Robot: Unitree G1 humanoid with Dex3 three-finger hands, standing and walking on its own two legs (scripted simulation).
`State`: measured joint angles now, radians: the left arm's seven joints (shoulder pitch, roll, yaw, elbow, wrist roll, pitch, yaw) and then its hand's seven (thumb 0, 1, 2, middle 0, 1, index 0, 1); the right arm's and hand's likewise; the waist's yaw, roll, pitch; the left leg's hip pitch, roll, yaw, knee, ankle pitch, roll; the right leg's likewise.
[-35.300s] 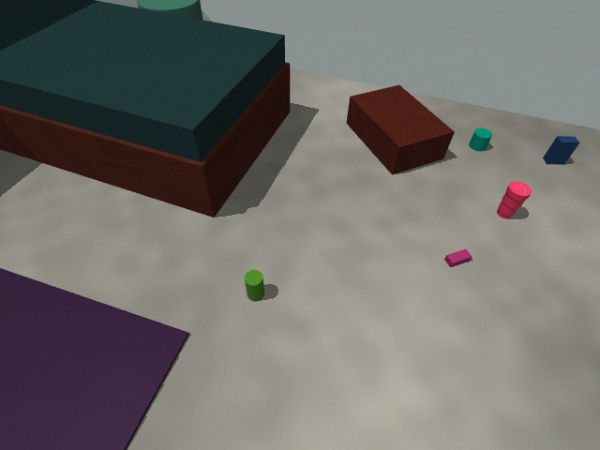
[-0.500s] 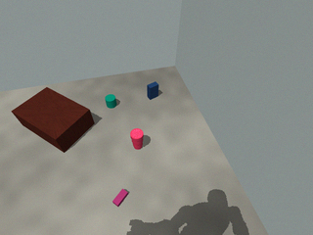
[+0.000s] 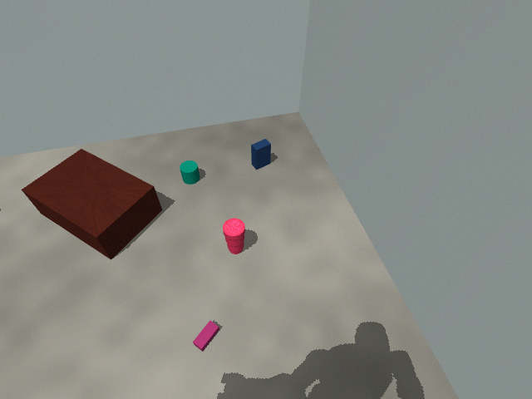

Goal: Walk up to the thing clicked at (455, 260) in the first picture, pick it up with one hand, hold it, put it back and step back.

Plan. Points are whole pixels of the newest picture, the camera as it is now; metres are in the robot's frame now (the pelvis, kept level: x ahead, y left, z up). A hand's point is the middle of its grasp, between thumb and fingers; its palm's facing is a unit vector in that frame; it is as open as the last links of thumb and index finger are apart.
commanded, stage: stand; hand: left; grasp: from above
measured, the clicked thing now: (206, 335) +0.46 +0.21 -0.77
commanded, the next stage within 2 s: rise first in 0.04 s
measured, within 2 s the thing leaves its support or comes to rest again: neither
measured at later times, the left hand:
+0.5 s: hand out of the picture +0.15 +0.25 -0.18, palm faces -0.04 -0.91 -0.41, open 10.7 cm
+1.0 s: hand out of the picture +0.13 +0.27 -0.24, palm faces -0.11 -0.82 -0.56, open 13.4 cm
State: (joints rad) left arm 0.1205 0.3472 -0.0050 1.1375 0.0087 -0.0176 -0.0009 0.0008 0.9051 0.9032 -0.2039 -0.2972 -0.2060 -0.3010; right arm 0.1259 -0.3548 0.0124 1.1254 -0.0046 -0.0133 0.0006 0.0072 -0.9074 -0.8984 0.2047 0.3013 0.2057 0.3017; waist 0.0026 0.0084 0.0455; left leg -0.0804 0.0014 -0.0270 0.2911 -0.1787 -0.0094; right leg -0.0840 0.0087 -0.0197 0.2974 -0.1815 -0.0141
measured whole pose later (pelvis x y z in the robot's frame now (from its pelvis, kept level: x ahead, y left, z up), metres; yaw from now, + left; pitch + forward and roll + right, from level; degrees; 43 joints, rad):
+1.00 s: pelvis -0.01 +0.02 -0.09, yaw -1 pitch +18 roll -2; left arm 0.20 0.26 0.10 0.50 0.27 0.36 0.18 -0.01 -0.39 0.88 -0.19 -0.92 -0.19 -0.93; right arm 0.21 -0.22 -0.01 0.56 0.01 -0.11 -0.05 0.01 -0.87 -0.88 0.20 0.30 0.21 0.30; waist -0.02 0.01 -0.13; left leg -0.88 0.00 -0.04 1.11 -0.54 0.01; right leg -0.86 0.01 -0.03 1.07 -0.51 0.00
